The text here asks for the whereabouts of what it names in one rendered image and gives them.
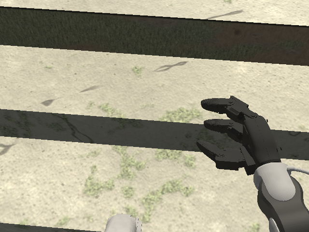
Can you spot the right robot forearm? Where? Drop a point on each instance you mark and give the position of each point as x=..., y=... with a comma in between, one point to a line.
x=280, y=198

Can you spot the left robot thigh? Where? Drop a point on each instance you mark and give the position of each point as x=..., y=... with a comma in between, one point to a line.
x=123, y=223

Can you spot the right robot hand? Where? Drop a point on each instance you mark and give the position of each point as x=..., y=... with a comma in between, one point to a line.
x=245, y=127

